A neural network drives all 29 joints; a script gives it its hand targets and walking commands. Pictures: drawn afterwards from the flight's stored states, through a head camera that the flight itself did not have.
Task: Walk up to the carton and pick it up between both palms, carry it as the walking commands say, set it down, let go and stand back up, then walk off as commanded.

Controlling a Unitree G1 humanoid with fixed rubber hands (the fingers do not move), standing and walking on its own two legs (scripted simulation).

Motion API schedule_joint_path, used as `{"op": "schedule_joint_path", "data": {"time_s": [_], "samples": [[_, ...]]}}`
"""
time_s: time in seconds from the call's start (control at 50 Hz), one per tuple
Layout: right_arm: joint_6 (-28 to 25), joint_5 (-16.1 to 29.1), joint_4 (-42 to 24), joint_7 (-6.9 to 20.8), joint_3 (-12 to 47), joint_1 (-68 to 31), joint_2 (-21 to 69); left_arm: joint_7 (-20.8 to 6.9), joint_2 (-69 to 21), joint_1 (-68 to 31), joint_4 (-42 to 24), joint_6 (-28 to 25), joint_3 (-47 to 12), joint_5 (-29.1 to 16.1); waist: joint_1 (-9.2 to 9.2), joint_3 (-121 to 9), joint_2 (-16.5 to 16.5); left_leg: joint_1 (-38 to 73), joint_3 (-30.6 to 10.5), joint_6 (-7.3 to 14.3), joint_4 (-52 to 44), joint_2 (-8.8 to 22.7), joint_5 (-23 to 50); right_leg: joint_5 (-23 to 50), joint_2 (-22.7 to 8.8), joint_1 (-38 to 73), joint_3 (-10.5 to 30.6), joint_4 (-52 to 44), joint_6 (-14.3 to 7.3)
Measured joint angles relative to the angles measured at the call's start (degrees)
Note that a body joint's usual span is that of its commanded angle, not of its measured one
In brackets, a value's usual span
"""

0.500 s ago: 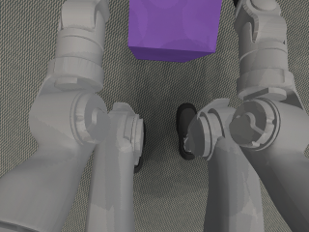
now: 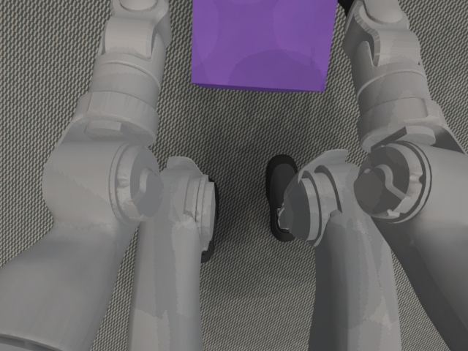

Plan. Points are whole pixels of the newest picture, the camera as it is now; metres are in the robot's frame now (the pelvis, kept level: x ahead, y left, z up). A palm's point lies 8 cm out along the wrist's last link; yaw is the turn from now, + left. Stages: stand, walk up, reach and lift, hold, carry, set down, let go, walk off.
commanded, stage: set down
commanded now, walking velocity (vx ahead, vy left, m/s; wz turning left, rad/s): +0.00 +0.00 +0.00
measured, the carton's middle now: (252, 5) +0.54 -0.02 -0.26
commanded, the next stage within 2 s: let go in 1.48 s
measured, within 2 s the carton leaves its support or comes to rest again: neither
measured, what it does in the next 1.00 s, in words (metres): rises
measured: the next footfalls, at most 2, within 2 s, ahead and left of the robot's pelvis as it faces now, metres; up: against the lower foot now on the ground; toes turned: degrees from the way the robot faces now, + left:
none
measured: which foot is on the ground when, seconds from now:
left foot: down 0.00-1.00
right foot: down 0.00-1.00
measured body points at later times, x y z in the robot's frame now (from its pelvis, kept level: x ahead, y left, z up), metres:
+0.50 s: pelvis +0.00 -0.01 +0.00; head +0.37 +0.00 +0.24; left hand +0.57 +0.11 -0.16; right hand +0.55 -0.19 -0.17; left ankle +0.09 +0.08 -0.37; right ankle +0.14 -0.11 -0.37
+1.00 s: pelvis +0.00 -0.01 +0.09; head +0.35 -0.01 +0.36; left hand +0.58 +0.12 -0.03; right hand +0.56 -0.19 -0.02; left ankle +0.09 +0.08 -0.37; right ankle +0.14 -0.11 -0.37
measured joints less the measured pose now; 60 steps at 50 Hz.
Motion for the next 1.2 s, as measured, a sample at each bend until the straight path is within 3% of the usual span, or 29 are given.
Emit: {"op": "schedule_joint_path", "data": {"time_s": [0.12,0.24,0.32,0.36,0.44,0.52,0.62,0.72,0.88,1.2], "samples": [[-4.0,9.6,0.5,-5.1,7.8,0.0,-3.1,4.0,2.4,2.5,-0.6,-1.6,-9.5,-7.9,-0.34,0.8,0.0,-0.4,0.0,0.0,0.6,0.0,-0.6,-0.6,0.0,-0.4,0.0,0.6,0.2],[-4.2,17.7,3.0,-6.7,13.9,0.0,-6.7,6.0,5.2,3.3,-3.0,-2.1,-14.6,-13.4,-0.82,2.8,0.0,-0.4,0.0,0.0,1.6,0.0,-0.7,-0.6,0.0,-0.4,-0.2,1.5,0.2],[-2.5,22.8,-3.9,-8.1,17.9,1.7,-8.1,7.7,6.2,5.3,-10.6,-0.4,-17.9,-17.2,-1.03,3.0,0.0,-0.1,0.0,0.0,1.8,0.0,-0.5,-0.4,0.0,-0.3,-0.2,1.7,0.2],[-2.3,24.1,-6.2,-8.3,19.5,1.9,-8.1,8.1,6.3,4.8,-11.2,0.5,-18.7,-17.7,-1.04,2.9,0.0,0.4,0.0,0.0,1.7,0.0,-0.4,-0.2,0.0,0.1,-0.2,1.8,0.2],[-0.9,24.2,-2.4,-7.7,20.4,1.3,-8.1,6.9,6.4,2.3,-5.9,2.2,-18.6,-17.7,-1.03,2.2,0.0,0.9,0.0,0.0,1.5,0.0,-0.3,0.0,0.0,0.4,-0.1,1.8,0.2],[1.6,24.4,-10.1,-9.1,20.3,3.8,-8.1,7.8,6.4,3.7,-12.9,3.5,-18.1,-17.7,-1.04,3.2,0.0,2.2,0.2,0.0,0.8,0.0,-0.3,0.0,0.1,1.3,0.1,1.6,0.2],[5.5,25.0,-16.7,-10.4,20.7,4.9,-8.0,8.4,6.7,4.0,-15.1,6.8,-18.1,-17.9,-1.04,3.0,0.0,5.6,0.2,0.0,-0.9,0.0,-0.7,-0.4,0.3,4.3,0.4,0.3,0.2],[7.5,25.0,-16.6,-10.4,20.9,4.9,-8.0,7.6,6.8,4.0,-14.1,8.3,-16.4,-17.9,-1.03,2.8,0.0,9.9,0.2,0.0,-4.9,0.0,-0.5,-0.5,0.7,8.5,1.0,-3.2,0.2],[9.8,25.0,-21.3,-10.3,20.9,6.8,-8.0,7.3,7.1,5.8,-18.8,9.9,-15.6,-17.9,-1.04,2.8,0.0,15.7,0.2,0.0,-11.8,0.0,0.9,0.4,1.2,14.4,2.1,-9.8,0.2],[14.1,24.0,-25.6,-9.1,20.9,7.8,-8.0,5.9,7.8,7.3,-22.0,13.8,-14.1,-17.9,-1.03,2.8,0.0,28.4,0.2,0.0,-28.2,-0.5,5.6,3.8,1.4,27.2,4.1,-24.8,0.2]]}}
